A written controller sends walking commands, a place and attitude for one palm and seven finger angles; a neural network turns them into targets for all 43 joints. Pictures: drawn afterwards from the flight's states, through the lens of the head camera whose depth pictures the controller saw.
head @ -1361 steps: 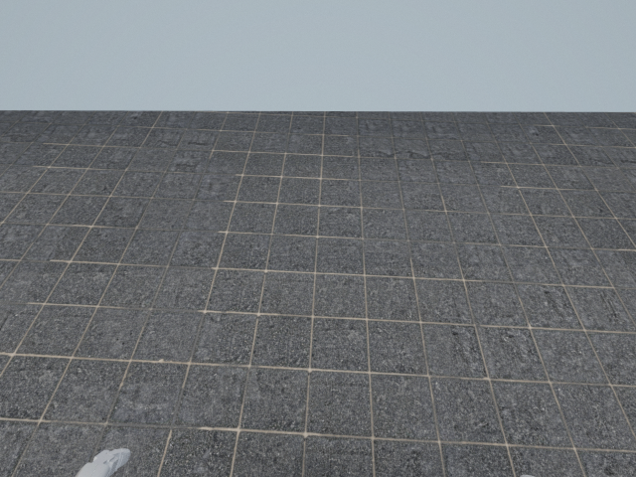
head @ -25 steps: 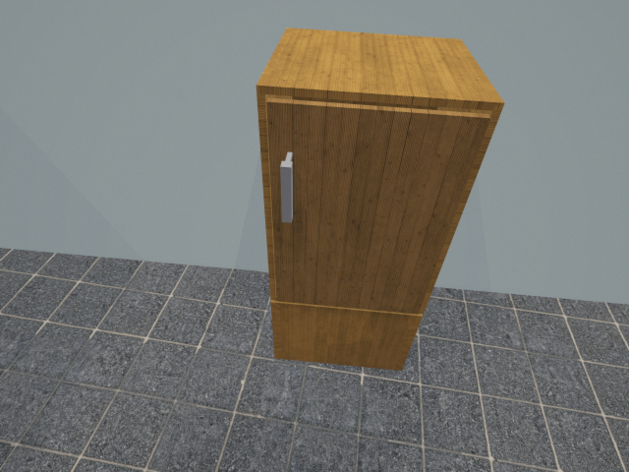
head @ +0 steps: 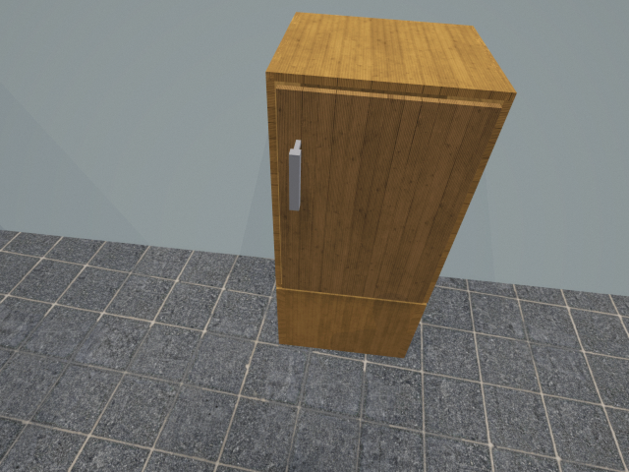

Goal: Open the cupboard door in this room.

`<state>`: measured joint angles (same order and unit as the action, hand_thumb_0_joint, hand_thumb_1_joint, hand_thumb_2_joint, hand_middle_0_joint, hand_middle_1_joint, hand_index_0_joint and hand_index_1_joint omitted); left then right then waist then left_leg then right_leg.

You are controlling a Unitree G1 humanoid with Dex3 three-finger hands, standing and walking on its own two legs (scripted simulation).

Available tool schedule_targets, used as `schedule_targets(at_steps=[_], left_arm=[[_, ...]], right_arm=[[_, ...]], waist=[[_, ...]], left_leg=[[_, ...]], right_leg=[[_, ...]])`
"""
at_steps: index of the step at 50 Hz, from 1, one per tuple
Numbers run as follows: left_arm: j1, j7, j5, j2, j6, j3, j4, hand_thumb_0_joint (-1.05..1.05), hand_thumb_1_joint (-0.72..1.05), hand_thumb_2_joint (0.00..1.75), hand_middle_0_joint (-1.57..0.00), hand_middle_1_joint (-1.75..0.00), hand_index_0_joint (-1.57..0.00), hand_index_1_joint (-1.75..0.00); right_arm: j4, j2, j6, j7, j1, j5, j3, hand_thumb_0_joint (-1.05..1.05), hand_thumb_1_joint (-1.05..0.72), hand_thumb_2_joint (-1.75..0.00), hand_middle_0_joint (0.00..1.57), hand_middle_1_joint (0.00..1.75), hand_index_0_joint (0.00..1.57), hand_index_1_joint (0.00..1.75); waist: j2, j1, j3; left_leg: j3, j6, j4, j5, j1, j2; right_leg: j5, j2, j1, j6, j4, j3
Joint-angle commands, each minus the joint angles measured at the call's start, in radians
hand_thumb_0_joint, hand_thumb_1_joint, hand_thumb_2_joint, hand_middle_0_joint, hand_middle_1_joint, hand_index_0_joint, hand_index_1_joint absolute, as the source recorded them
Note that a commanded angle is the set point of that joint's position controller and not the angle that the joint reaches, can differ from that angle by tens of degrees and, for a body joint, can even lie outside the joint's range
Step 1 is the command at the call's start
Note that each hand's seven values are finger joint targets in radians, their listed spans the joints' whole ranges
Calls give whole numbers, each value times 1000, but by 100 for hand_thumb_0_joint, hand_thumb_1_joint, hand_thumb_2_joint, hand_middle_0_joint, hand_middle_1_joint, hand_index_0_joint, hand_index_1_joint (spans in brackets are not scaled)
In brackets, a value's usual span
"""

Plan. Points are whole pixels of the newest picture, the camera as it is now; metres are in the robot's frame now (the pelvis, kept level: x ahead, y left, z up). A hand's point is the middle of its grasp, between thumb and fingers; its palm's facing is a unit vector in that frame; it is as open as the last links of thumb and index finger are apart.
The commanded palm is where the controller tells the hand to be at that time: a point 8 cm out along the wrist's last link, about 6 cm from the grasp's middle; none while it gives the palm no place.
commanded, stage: shuffle to correct the standing spot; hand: left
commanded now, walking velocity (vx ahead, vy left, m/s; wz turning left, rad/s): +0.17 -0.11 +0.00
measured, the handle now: (296, 175) +0.67 +0.09 +0.01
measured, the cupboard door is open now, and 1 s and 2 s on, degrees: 0 0 0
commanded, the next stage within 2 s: come to a stop and stand still in 0.60 s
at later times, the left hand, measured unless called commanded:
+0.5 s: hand out of the picture +0.12 +0.17 -0.17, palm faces -0.05 -0.98 -0.19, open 7.3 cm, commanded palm none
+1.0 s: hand out of the picture +0.17 +0.09 -0.19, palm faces +0.04 -0.99 -0.16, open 7.3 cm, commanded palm none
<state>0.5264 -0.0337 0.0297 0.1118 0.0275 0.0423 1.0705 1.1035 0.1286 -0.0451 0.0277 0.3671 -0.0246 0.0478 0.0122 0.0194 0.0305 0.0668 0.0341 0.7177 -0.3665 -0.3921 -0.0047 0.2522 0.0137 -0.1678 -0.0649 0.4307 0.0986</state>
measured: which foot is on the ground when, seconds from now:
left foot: up 0.00-0.18, down 0.20-0.60, up 0.62-0.86, down 0.88-1.00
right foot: down 0.00-0.20, up 0.22-0.58, down 0.60-1.00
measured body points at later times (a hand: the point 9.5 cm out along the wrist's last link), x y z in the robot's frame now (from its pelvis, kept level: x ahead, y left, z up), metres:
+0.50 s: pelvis +0.06 -0.02 +0.00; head +0.07 -0.01 +0.45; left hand +0.12 +0.22 -0.15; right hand -0.02 -0.22 -0.15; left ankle +0.05 +0.11 -0.74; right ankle +0.14 -0.18 -0.70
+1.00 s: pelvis +0.15 -0.08 -0.01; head +0.15 -0.06 +0.44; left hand +0.17 +0.14 -0.17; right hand +0.20 -0.32 -0.15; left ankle +0.18 +0.00 -0.74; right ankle +0.16 -0.19 -0.74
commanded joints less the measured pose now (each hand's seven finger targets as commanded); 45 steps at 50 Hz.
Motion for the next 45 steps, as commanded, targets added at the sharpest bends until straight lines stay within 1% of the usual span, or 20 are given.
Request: schedule_targets(at_steps=[1, 3, 5, 7, 8, 10, 11, 14, 17, 24, 27, 29, 30, 31, 32, 33, 36, 42, 43, 45], left_arm=[[-61, -15, 0, 101, -41, 16, -62, 0, 90, 90, -20, -30, -20, -30], [-41, -7, 8, 105, -45, 12, -50, 0, 90, 90, -20, -30, -20, -30], [-5, -1, 12, 111, -42, 12, -28, 0, 90, 90, -20, -30, -20, -30], [-2, 8, 5, 108, -31, 9, -18, 0, 90, 90, -20, -30, -20, -30], [-2, 14, 1, 89, -26, 4, -21, 0, 90, 90, -20, -30, -20, -30], [-33, 31, 4, 19, -22, -5, -69, 0, 90, 90, -20, -30, -20, -30], [-118, 43, 18, 48, -15, 5, -109, 0, 90, 90, -20, -30, -20, -30], [-103, 59, 24, 57, -9, 20, -86, 0, 90, 90, -20, -30, -20, -30], [-134, 66, 15, 34, -7, 18, -99, 0, 90, 90, -20, -30, -20, -30], [-293, 67, -1, 53, -14, 19, -154, 0, 90, 90, -20, -30, -20, -30], [-239, 67, -3, 79, -24, 33, -142, 0, 90, 90, -20, -30, -20, -30], [-71, 52, -1, 152, -40, 48, -83, 0, 90, 90, -20, -30, -20, -30], [7, 34, 3, 264, -52, 66, -65, 0, 90, 90, -20, -30, -20, -30], [37, 22, -10, 279, -51, 66, -64, 0, 90, 90, -20, -30, -20, -30], [-45, 15, -8, 256, -46, 64, -80, 0, 90, 90, -20, -30, -20, -30], [-129, 12, -7, 218, -51, 57, -93, 0, 90, 90, -20, -30, -20, -30], [-256, -2, -1, 130, -61, 25, -118, 0, 90, 90, -20, -30, -20, -30], [-240, -5, -9, 148, -50, 9, -100, 0, 90, 90, -20, -30, -20, -30], [-233, -3, -16, 144, -42, 8, -100, 0, 90, 90, -20, -30, -20, -30], [-190, -2, -21, 105, -26, 8, -115, 0, 90, 90, -20, -30, -20, -30]], right_arm=[[-84, 44, 34, -14, 17, 7, 15, 0, -90, -90, 20, 30, 20, 30], [-87, 16, 44, -19, 12, 6, 8, 0, -90, -90, 20, 30, 20, 30], [-97, 4, 57, -16, -7, 6, 5, 0, -90, -90, 20, 30, 20, 30], [-70, 11, 68, -5, 70, 4, 0, 0, -90, -90, 20, 30, 20, 30], [-52, 40, 74, 4, 127, 4, 3, 0, -90, -90, 20, 30, 20, 30], [-31, 199, 82, 27, 249, -5, 43, 0, -90, -90, 20, 30, 20, 30], [-42, 227, 82, 34, 219, -1, 49, 0, -90, -90, 20, 30, 20, 30], [-58, 127, 108, 33, 81, 2, 11, 0, -90, -90, 20, 30, 20, 30], [-49, 122, 123, 31, 83, 2, 11, 0, -90, -90, 20, 30, 20, 30], [-31, 151, 106, 14, 123, -10, 35, 0, -90, -90, 20, 30, 20, 30], [-38, 175, 91, 9, 85, -12, 49, 0, -90, -90, 20, 30, 20, 30], [-38, 137, 83, -3, 79, -5, 42, 0, -90, -90, 20, 30, 20, 30], [-60, 47, 80, -8, 112, 4, 18, 0, -90, -90, 20, 30, 20, 30], [-95, 66, 67, -8, 46, 3, 11, 0, -90, -90, 20, 30, 20, 30], [-104, 64, 64, -10, 27, 2, 19, 0, -90, -90, 20, 30, 20, 30], [-94, 72, 59, -17, 25, -1, 22, 0, -90, -90, 20, 30, 20, 30], [-75, 52, 40, -28, 61, -9, 19, 0, -90, -90, 20, 30, 20, 30], [-54, 10, 47, -7, 93, 11, -18, 0, -90, -90, 20, 30, 20, 30], [-59, 45, 48, -4, 91, 16, -10, 0, -90, -90, 20, 30, 20, 30], [-109, 147, 51, 6, 21, 12, 10, 0, -90, -90, 20, 30, 20, 30]], waist=[[64, -71, -167], [66, -50, -165], [74, -33, -179], [75, -56, -161], [13, -70, -144], [-298, -105, -154], [-175, -103, -217], [-108, -24, -180], [-79, -19, -151], [-154, -67, -165], [-119, -33, -95], [52, 45, -3], [334, 65, 69], [284, 84, 81], [199, 49, 11], [216, 14, -11], [146, -64, -78], [22, -55, -35], [-10, -51, -27], [-167, -9, -30]], left_leg=[[-23, 0, 309, -31, -150, 76], [28, -6, 143, -24, -69, 63], [53, -7, 5, -15, 11, 56], [95, -13, -168, 50, 180, 36], [46, -14, -242, 21, 270, 62], [-547, 143, -588, -389, 328, 472], [-581, 190, -649, -434, 234, 531], [-297, 112, -600, -139, 113, 392], [-148, 122, -570, 83, 148, 342], [-53, 117, -517, 189, 150, 319], [-37, 86, -407, 88, 105, 308], [66, 14, -132, -41, -57, 182], [152, -29, 180, -241, -246, 56], [37, -16, 378, -303, -284, 63], [-5, -8, 461, -221, -308, 108], [-5, -7, 503, -152, -271, 128], [1, -30, 389, -17, -121, 150], [33, -67, -200, 159, 182, 70], [7, -61, -278, 226, 235, 84], [-137, 21, -318, 538, 170, 246]], right_leg=[[325, -283, -154, -142, -314, -318], [240, -226, -159, -121, -271, -221], [248, -217, -188, -117, -237, -219], [316, -172, -268, -86, -154, -184], [311, -131, -322, -60, -51, -156], [266, -25, -576, 32, 398, -15], [202, -91, -590, 31, 556, -104], [1, -117, -513, 48, 673, -140], [-58, -132, -473, 77, 581, -110], [-39, -114, -328, 88, 233, -2], [-53, -81, -130, 81, 102, 35], [-40, -106, 174, 48, 0, -21], [60, -351, 317, -40, -112, -325], [150, -422, 252, -105, -206, -451], [274, -404, 150, -134, -233, -414], [341, -367, 32, -113, -257, -386], [120, -294, -163, -80, -244, -148], [-233, -251, -149, -72, -98, -113], [-232, -227, -157, -40, -44, -108], [-142, -135, -118, 45, 35, -54]])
